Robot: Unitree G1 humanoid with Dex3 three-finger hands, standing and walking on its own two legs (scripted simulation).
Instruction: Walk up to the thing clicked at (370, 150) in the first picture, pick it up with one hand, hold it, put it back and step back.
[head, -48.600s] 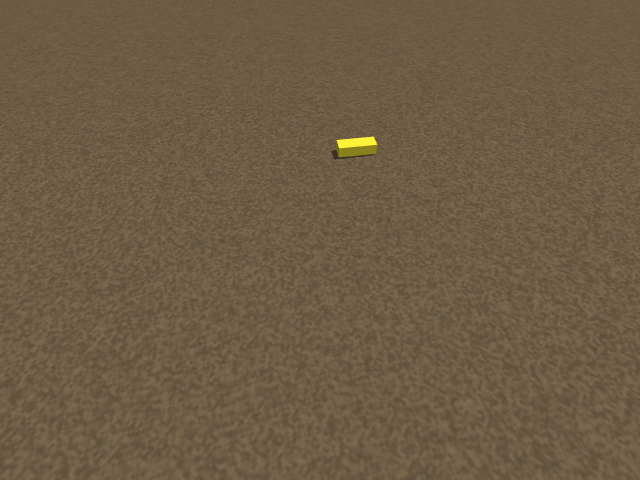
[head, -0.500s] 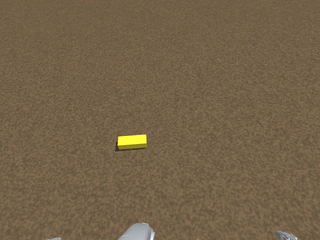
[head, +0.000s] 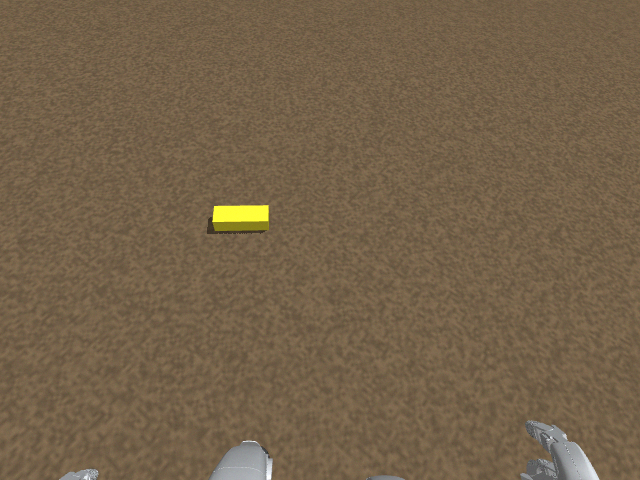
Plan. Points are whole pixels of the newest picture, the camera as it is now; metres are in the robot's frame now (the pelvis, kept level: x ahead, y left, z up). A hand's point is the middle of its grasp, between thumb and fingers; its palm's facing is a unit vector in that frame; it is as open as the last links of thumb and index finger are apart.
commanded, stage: step back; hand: left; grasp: from above
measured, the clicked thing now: (241, 218) +0.98 +0.31 -0.73
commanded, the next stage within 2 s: stand in 1.20 s
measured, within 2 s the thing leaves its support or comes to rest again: neither
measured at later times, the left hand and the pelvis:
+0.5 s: hand out of the picture -0.04 +0.27 -0.13, palm faces +0.09 -0.92 -0.39, open 7.4 cm; pelvis -0.08 -0.02 +0.01, yaw +5 degrees
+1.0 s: hand out of the picture -0.01 +0.24 -0.14, palm faces +0.13 -0.91 -0.40, open 7.4 cm; pelvis -0.04 -0.04 +0.00, yaw +8 degrees
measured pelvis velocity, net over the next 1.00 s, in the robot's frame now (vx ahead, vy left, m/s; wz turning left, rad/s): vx -0.04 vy -0.04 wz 0.14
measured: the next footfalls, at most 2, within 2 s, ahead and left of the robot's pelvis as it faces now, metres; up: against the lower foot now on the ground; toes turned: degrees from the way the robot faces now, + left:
right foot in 0.04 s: -0.02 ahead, -0.14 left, +0.00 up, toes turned +2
left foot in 0.36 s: -0.06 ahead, +0.11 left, +0.00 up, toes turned +3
